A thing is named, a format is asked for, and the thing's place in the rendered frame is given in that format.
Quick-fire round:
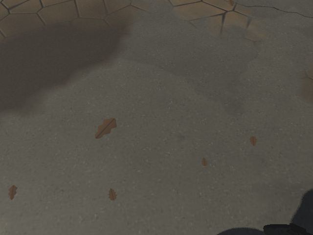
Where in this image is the robot right hand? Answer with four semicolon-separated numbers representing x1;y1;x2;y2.
263;223;313;235

